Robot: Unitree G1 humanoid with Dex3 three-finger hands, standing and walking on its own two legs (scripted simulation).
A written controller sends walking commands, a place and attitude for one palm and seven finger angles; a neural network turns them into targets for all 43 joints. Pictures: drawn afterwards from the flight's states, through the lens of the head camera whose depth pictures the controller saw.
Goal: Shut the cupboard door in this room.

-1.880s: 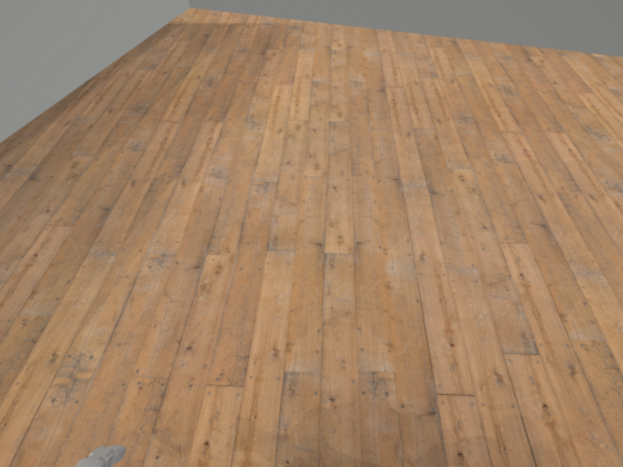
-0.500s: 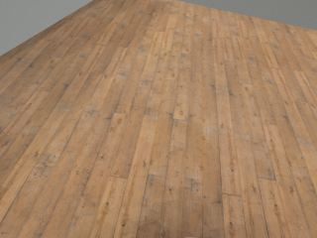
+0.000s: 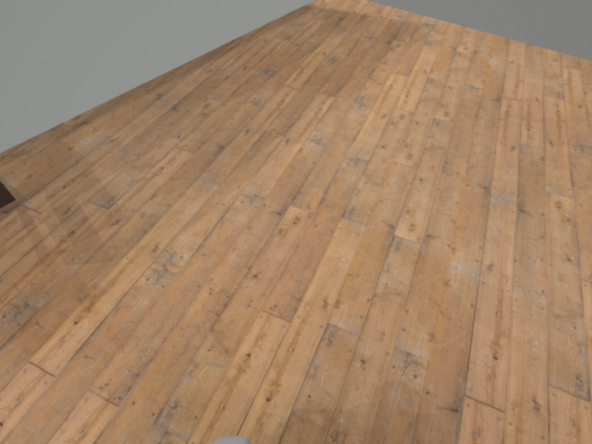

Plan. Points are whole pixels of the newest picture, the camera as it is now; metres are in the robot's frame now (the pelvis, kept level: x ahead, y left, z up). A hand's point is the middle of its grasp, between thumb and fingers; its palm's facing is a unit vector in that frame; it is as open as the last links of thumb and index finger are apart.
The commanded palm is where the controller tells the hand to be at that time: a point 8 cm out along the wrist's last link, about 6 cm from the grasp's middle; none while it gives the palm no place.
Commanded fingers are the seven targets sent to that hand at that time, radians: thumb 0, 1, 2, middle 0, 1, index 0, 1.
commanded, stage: turn or walk to find it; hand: left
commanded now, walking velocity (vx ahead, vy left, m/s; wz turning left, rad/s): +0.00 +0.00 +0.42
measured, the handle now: out of the picture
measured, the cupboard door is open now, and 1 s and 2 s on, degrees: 77 77 77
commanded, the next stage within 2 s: stand and wait in 1.34 s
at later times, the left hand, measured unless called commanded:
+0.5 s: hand out of the picture +0.02 +0.24 -0.15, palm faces +0.22 -0.94 -0.27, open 7.4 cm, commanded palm none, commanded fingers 0.00 0.90 0.90 -0.20 -0.30 -0.20 -0.30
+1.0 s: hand out of the picture -0.12 +0.24 -0.19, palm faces +0.45 -0.87 -0.22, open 7.4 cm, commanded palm none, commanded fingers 0.00 0.90 0.90 -0.20 -0.30 -0.20 -0.30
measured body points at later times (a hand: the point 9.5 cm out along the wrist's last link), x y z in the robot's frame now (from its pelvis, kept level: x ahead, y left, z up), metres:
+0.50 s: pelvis -0.03 +0.02 +0.00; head -0.01 +0.02 +0.45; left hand +0.01 +0.29 -0.13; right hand +0.07 -0.20 -0.15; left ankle -0.01 +0.13 -0.74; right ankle -0.01 -0.11 -0.71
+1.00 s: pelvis -0.07 +0.04 -0.01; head -0.05 +0.07 +0.44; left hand -0.15 +0.28 -0.17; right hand +0.11 -0.17 -0.14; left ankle -0.11 +0.13 -0.74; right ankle -0.01 -0.10 -0.72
